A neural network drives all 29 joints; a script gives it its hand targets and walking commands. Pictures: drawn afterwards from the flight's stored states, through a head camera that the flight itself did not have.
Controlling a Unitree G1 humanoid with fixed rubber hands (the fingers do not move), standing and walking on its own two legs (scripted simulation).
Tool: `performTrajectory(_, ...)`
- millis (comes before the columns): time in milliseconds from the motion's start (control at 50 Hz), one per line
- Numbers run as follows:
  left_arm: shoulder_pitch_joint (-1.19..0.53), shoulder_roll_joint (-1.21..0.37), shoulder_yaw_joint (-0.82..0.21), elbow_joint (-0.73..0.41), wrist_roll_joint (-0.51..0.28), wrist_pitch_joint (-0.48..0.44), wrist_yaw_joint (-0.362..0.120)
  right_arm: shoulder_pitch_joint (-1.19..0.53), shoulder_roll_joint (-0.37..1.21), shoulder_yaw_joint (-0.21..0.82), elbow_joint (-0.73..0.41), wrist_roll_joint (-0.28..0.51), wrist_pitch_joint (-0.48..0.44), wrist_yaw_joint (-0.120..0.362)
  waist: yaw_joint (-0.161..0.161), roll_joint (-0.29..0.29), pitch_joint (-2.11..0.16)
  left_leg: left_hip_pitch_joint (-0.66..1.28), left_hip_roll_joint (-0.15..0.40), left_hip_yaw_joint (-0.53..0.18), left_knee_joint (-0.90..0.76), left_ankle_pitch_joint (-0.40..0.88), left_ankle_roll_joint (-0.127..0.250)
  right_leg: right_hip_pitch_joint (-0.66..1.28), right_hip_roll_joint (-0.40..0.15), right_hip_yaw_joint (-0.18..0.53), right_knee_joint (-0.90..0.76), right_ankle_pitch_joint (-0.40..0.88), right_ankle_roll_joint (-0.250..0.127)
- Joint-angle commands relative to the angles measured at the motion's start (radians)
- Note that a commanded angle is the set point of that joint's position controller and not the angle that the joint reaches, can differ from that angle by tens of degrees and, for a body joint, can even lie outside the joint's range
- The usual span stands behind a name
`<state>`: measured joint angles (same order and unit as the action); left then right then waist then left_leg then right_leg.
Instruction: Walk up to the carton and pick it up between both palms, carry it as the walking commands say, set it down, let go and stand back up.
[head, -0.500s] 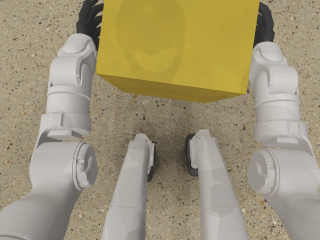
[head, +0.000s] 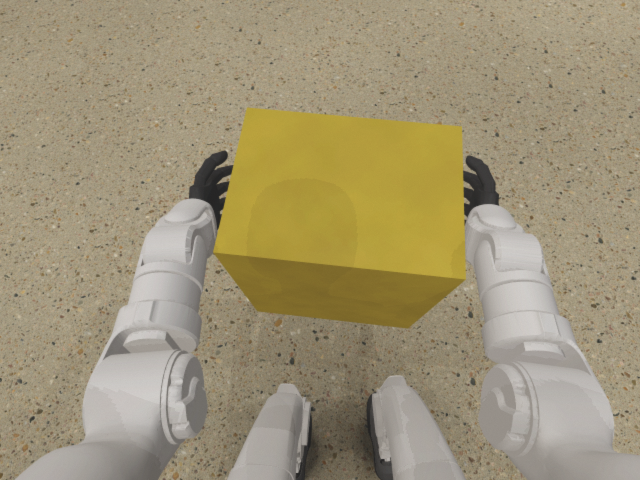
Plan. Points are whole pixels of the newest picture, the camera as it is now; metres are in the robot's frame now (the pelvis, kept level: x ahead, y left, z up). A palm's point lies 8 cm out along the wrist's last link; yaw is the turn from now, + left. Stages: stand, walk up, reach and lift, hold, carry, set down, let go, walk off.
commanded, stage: reach and lift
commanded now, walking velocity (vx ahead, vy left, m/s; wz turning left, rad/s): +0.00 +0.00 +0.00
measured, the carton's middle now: (340, 236) +0.43 -0.01 -0.06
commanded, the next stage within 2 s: none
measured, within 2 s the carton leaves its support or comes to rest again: neither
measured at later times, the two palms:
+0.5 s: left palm (194, 173) +0.44 +0.15 +0.09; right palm (518, 186) +0.41 -0.19 +0.08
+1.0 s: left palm (163, 203) +0.38 +0.16 +0.13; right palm (542, 216) +0.36 -0.19 +0.12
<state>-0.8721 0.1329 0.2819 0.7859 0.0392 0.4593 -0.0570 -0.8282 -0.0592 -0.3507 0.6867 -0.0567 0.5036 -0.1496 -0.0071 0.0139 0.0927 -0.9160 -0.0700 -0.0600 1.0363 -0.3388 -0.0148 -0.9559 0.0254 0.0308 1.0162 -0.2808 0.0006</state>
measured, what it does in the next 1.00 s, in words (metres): rises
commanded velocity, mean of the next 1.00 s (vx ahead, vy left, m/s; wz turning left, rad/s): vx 0.00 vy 0.00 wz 0.00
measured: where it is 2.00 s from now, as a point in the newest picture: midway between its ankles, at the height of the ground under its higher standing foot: (339, 457)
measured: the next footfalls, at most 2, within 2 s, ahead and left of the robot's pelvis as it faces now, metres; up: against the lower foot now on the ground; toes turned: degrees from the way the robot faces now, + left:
none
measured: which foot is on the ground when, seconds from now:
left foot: down 0.00-1.00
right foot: down 0.00-1.00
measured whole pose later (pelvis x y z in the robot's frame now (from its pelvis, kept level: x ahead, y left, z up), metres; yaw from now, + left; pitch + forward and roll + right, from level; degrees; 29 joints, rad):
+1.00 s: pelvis +0.08 +0.00 +0.09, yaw -1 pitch +0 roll +1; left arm -0.25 -0.04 0.22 0.25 0.14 0.70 -0.12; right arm -0.21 0.09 -0.27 0.20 -0.20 0.71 -0.01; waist -0.01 0.01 -0.07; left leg -0.22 -0.04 -0.07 0.41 -0.20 0.00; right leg -0.27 0.03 0.06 0.42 -0.15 -0.01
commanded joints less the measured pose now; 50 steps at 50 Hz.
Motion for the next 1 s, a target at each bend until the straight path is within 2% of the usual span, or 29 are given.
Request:
performTrajectory(0,-0.571,-1.213,-0.272,-0.060,-0.006,-0.025,-0.331,-0.479,1.196,0.300,0.040,-0.050,-0.008,0.413,-0.130,-0.004,-0.766,0.171,-0.027,0.004,-0.343,-0.141,0.044,0.594,0.054,0.012,-0.302,-0.089,-0.013)
performTrajectory(20,-0.502,-1.215,-0.220,0.014,0.034,-0.006,-0.330,-0.431,1.126,0.209,0.094,-0.101,-0.005,0.415,-0.138,0.025,-0.624,0.141,-0.010,-0.003,-0.364,-0.162,0.032,0.534,0.053,0.006,-0.303,-0.090,-0.023)
performTrajectory(40,-0.390,-1.218,-0.194,0.030,0.063,0.007,-0.337,-0.372,1.145,0.229,0.064,-0.113,0.008,0.414,-0.102,0.019,-0.634,0.182,-0.025,0.012,-0.392,-0.104,0.036,0.602,0.052,0.003,-0.341,-0.039,-0.024)
performTrajectory(60,-0.318,-1.197,-0.170,0.052,0.079,0.019,-0.334,-0.361,1.105,0.204,0.068,-0.120,0.019,0.424,-0.110,0.006,-0.588,0.212,-0.003,-0.020,-0.430,-0.121,0.031,0.594,0.054,-0.002,-0.344,-0.045,-0.023)
performTrajectory(80,-0.306,-1.216,-0.192,0.017,0.080,0.027,-0.335,-0.299,1.067,0.176,0.063,-0.140,0.030,0.430,-0.146,0.036,-0.574,0.230,0.005,-0.024,-0.446,-0.133,0.018,0.623,0.055,0.002,-0.364,-0.040,-0.031)
performTrajectory(100,-0.270,-1.225,-0.233,-0.002,0.060,0.036,-0.334,-0.272,1.071,0.211,0.026,-0.125,0.036,0.438,-0.142,0.032,-0.614,0.301,0.009,-0.024,-0.474,-0.062,0.009,0.682,0.056,-0.007,-0.382,0.032,-0.030)
performTrajectory(140,-0.196,-1.228,-0.288,-0.078,0.055,0.038,-0.335,-0.287,1.084,0.321,-0.132,-0.057,0.027,0.439,-0.082,0.033,-0.694,0.386,-0.018,-0.011,-0.481,0.134,0.023,0.800,0.062,-0.001,-0.409,0.180,-0.025)
performTrajectory(180,-0.221,-1.218,-0.354,-0.174,0.013,0.026,-0.324,-0.267,1.098,0.390,-0.167,-0.012,0.029,0.443,-0.085,0.005,-0.752,0.462,-0.016,-0.033,-0.482,0.261,0.026,0.843,0.059,0.021,-0.416,0.286,-0.008)
performTrajectory(260,-0.141,-1.251,-0.610,-0.452,-0.113,0.006,-0.289,-0.164,1.160,0.657,-0.403,0.111,0.009,0.431,-0.060,-0.013,-0.949,0.656,-0.017,-0.057,-0.472,0.725,0.005,0.978,0.068,0.063,-0.431,0.688,0.027)
performTrajectory(280,-0.151,-1.244,-0.625,-0.495,-0.127,0.001,-0.282,-0.144,1.155,0.679,-0.423,0.105,0.005,0.418,-0.065,-0.037,-0.941,0.621,-0.022,-0.056,-0.472,0.719,0.002,0.973,0.064,0.075,-0.431,0.719,0.031)
performTrajectory(340,0.014,-1.204,-0.642,-0.580,-0.097,0.030,-0.254,0.060,1.154,0.710,-0.480,0.081,0.029,0.393,-0.058,-0.007,-0.874,0.625,-0.040,-0.057,-0.503,0.751,0.002,0.991,0.055,0.091,-0.466,0.797,0.035)
performTrajectory(380,0.062,-1.211,-0.720,-0.683,-0.132,0.038,-0.241,0.072,1.198,0.820,-0.603,0.135,0.037,0.387,-0.029,-0.039,-0.958,0.700,-0.045,-0.058,-0.528,0.806,0.000,1.055,0.061,0.096,-0.473,0.867,0.051)
performTrajectory(440,0.177,-1.131,-0.684,-0.631,-0.083,0.078,-0.234,0.219,1.112,0.757,-0.558,0.067,0.073,0.367,-0.062,-0.031,-0.746,0.666,-0.046,-0.051,-0.565,0.728,0.006,1.010,0.060,0.103,-0.518,0.825,0.056)
performTrajectory(460,0.247,-1.138,-0.681,-0.623,-0.063,0.091,-0.235,0.255,1.138,0.782,-0.575,0.084,0.083,0.369,-0.032,-0.009,-0.734,0.706,-0.049,-0.046,-0.587,0.731,0.008,1.050,0.057,0.100,-0.540,0.837,0.054)
performTrajectory(480,0.246,-1.109,-0.678,-0.638,-0.057,0.103,-0.234,0.290,1.122,0.764,-0.564,0.065,0.104,0.366,-0.040,-0.041,-0.687,0.701,-0.045,-0.046,-0.612,0.706,0.016,1.052,0.051,0.105,-0.556,0.844,0.058)
performTrajectory(500,0.296,-1.074,-0.620,-0.597,-0.030,0.110,-0.237,0.291,1.118,0.745,-0.538,0.045,0.114,0.364,-0.015,-0.083,-0.619,0.670,-0.048,-0.043,-0.619,0.629,0.028,1.043,0.046,0.106,-0.562,0.810,0.061)
performTrajectory(520,0.320,-1.085,-0.641,-0.615,-0.040,0.119,-0.239,0.323,1.115,0.764,-0.551,0.044,0.126,0.364,-0.031,-0.093,-0.609,0.712,-0.048,-0.044,-0.634,0.651,0.033,1.091,0.047,0.103,-0.583,0.840,0.063)
performTrajectory(560,0.264,-1.076,-0.687,-0.688,-0.069,0.121,-0.243,0.290,1.136,0.812,-0.607,0.080,0.139,0.362,-0.025,-0.100,-0.623,0.754,-0.048,-0.042,-0.653,0.645,0.036,1.115,0.049,0.106,-0.595,0.847,0.068)
performTrajectory(580,0.265,-1.064,-0.664,-0.675,-0.060,0.130,-0.247,0.276,1.121,0.791,-0.616,0.061,0.145,0.355,-0.039,-0.124,-0.607,0.743,-0.044,-0.042,-0.662,0.602,0.040,1.118,0.058,0.098,-0.603,0.807,0.069)
performTrajectory(600,0.250,-1.049,-0.664,-0.684,-0.054,0.132,-0.244,0.259,1.109,0.780,-0.597,0.071,0.153,0.358,-0.028,-0.082,-0.571,0.775,-0.043,-0.041,-0.677,0.576,0.041,1.109,0.054,0.105,-0.623,0.747,0.063)
performTrajectory(620,0.210,-1.029,-0.682,-0.714,-0.057,0.135,-0.245,0.257,1.106,0.769,-0.596,0.059,0.155,0.355,-0.039,-0.109,-0.548,0.769,-0.046,-0.040,-0.681,0.531,0.044,1.093,0.051,0.102,-0.634,0.714,0.062)
performTrajectory(660,0.170,-1.032,-0.688,-0.730,-0.061,0.140,-0.241,0.197,1.108,0.784,-0.603,0.083,0.158,0.363,-0.015,-0.069,-0.480,0.765,-0.040,-0.043,-0.696,0.468,0.042,1.074,0.050,0.099,-0.639,0.615,0.050)
performTrajectory(680,0.117,-1.022,-0.693,-0.722,-0.069,0.146,-0.242,0.164,1.084,0.764,-0.588,0.065,0.163,0.362,-0.033,-0.070,-0.460,0.763,-0.033,-0.044,-0.695,0.426,0.038,1.055,0.061,0.085,-0.644,0.537,0.045)
performTrajectory(720,0.033,-1.010,-0.717,-0.782,-0.089,0.154,-0.238,0.122,1.088,0.763,-0.588,0.082,0.169,0.364,-0.031,-0.034,-0.458,0.790,-0.028,-0.039,-0.695,0.339,0.033,1.013,0.062,0.077,-0.647,0.396,0.037)
performTrajectory(800,-0.026,-1.054,-0.707,-0.704,-0.065,0.199,-0.220,-0.018,1.045,0.748,-0.587,0.110,0.180,0.381,-0.027,0.100,-0.370,0.752,-0.010,-0.034,-0.717,0.173,0.006,0.976,0.057,0.055,-0.657,0.191,-0.001)
performTrajectory(880,-0.152,-1.091,-0.718,-0.709,-0.085,0.210,-0.216,-0.079,1.020,0.712,-0.546,0.097,0.197,0.391,-0.066,0.091,-0.315,0.705,0.008,-0.034,-0.741,0.016,0.002,0.962,0.067,0.039,-0.655,0.052,-0.009)
performTrajectory(900,-0.176,-1.088,-0.689,-0.696,-0.073,0.208,-0.212,-0.110,1.023,0.701,-0.526,0.105,0.199,0.401,-0.058,0.091,-0.302,0.685,0.015,-0.035,-0.752,-0.047,0.009,0.960,0.067,0.024,-0.644,0.019,-0.001)
performTrajectory(940,-0.223,-1.075,-0.617,-0.584,-0.053,0.210,-0.226,-0.224,1.016,0.673,-0.499,0.088,0.201,0.410,-0.046,0.017,-0.309,0.636,0.020,-0.027,-0.763,-0.183,0.025,0.971,0.066,0.017,-0.646,-0.093,0.010)
performTrajectory(980,-0.254,-1.080,-0.586,-0.558,-0.057,0.204,-0.230,-0.249,0.991,0.654,-0.464,0.081,0.202,0.419,-0.046,0.012,-0.311,0.624,0.030,-0.030,-0.774,-0.204,0.027,0.970,0.064,0.009,-0.642,-0.106,0.011)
